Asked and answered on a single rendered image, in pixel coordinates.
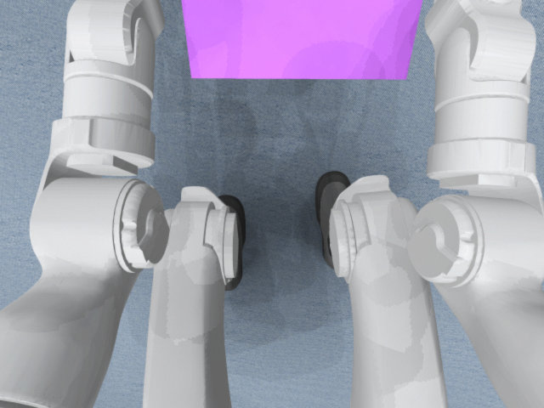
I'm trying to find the carton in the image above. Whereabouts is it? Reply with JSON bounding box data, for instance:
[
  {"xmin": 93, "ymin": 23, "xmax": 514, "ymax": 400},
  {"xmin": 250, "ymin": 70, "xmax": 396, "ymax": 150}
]
[{"xmin": 181, "ymin": 0, "xmax": 422, "ymax": 80}]

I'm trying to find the left robot upper arm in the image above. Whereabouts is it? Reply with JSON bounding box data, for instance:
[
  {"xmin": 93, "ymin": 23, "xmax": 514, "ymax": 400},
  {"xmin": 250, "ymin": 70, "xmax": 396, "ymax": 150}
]
[{"xmin": 0, "ymin": 178, "xmax": 169, "ymax": 408}]

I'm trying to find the robot left forearm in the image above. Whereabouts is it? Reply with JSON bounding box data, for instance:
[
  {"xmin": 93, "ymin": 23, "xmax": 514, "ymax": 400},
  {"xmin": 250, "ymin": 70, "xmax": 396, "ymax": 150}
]
[{"xmin": 30, "ymin": 0, "xmax": 165, "ymax": 252}]

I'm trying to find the right robot thigh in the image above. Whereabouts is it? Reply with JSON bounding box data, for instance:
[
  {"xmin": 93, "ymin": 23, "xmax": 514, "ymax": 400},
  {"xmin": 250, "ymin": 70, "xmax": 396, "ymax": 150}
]
[{"xmin": 329, "ymin": 190, "xmax": 449, "ymax": 408}]

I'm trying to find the right robot shin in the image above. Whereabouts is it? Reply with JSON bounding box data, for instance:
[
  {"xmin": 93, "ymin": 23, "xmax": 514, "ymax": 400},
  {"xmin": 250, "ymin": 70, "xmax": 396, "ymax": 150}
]
[{"xmin": 329, "ymin": 175, "xmax": 418, "ymax": 248}]

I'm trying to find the robot right forearm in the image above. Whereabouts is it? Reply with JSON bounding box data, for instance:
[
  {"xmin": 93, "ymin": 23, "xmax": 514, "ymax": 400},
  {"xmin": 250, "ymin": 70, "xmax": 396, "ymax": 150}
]
[{"xmin": 424, "ymin": 0, "xmax": 544, "ymax": 218}]

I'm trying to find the right robot upper arm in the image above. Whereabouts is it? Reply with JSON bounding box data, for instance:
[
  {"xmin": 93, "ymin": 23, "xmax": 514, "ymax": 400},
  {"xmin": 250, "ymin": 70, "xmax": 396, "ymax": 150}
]
[{"xmin": 407, "ymin": 195, "xmax": 544, "ymax": 408}]

